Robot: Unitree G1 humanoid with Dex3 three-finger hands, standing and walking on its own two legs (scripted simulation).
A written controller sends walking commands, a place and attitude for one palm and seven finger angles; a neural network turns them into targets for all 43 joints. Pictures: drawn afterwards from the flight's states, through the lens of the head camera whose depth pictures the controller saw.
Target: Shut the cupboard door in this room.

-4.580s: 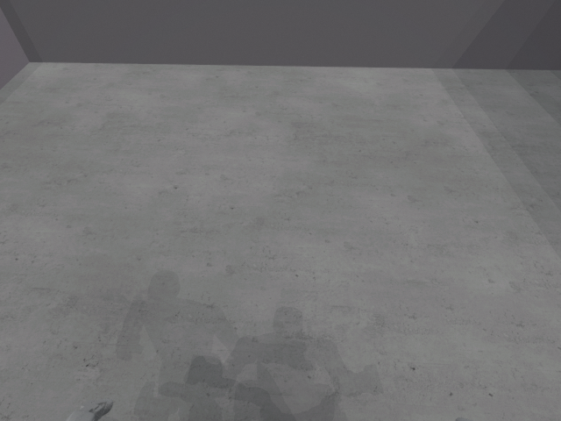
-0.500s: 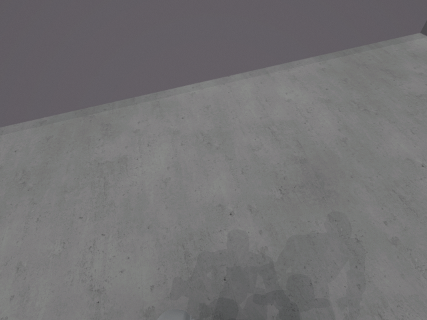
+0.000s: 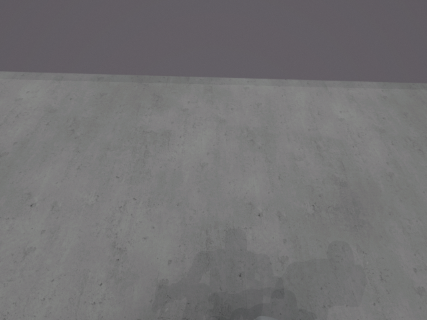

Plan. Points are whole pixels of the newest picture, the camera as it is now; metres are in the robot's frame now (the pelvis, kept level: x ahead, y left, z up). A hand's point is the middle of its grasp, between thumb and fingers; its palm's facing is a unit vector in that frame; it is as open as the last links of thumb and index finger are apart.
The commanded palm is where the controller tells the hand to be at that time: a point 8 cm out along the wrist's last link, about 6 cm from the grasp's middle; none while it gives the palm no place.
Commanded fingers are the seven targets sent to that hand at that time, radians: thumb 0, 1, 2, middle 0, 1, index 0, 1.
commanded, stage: turn or walk to find it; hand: left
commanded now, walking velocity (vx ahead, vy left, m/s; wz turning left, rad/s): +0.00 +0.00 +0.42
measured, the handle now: out of the picture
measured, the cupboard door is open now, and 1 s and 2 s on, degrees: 89 89 89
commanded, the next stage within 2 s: none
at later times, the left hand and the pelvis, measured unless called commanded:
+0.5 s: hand out of the picture +0.01 +0.15 -0.15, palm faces +0.24 -0.93 -0.27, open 7.4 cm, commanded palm none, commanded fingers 0.00 0.90 0.90 -0.20 -0.30 -0.20 -0.30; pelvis -0.03 -0.05 +0.00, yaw +14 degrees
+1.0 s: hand out of the picture -0.12 +0.22 -0.17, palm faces +0.46 -0.86 -0.24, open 7.4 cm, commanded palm none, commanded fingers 0.00 0.90 0.90 -0.20 -0.30 -0.20 -0.30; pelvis -0.08 +0.00 +0.00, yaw +25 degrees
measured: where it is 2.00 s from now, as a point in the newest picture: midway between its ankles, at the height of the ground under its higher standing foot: outside the picture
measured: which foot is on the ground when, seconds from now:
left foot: down 0.00-0.26, up 0.28-0.72, down 0.74-1.00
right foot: up 0.00-0.22, down 0.24-0.74, up 0.76-1.00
